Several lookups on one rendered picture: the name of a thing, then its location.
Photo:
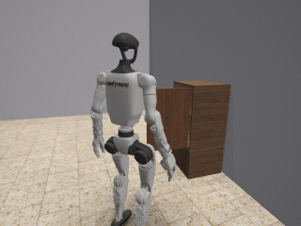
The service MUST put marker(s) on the robot right upper arm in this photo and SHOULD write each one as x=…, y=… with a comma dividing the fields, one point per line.
x=148, y=84

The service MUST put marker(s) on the cupboard door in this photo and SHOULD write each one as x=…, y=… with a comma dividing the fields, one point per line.
x=173, y=105

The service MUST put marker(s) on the robot left upper arm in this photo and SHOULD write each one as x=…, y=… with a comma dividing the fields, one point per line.
x=99, y=94

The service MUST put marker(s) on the right robot hand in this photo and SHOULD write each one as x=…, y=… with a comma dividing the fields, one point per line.
x=169, y=164

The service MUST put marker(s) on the left robot thigh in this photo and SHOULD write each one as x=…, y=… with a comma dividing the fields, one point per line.
x=121, y=162

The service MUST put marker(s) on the robot left forearm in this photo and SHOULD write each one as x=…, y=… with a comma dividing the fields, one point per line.
x=97, y=121

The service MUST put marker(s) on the left robot hand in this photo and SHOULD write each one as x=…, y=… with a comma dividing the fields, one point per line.
x=98, y=142

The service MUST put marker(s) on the robot right forearm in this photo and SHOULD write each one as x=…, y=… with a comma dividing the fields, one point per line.
x=159, y=136

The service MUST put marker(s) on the humanoid robot head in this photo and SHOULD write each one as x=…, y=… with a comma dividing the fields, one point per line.
x=125, y=41

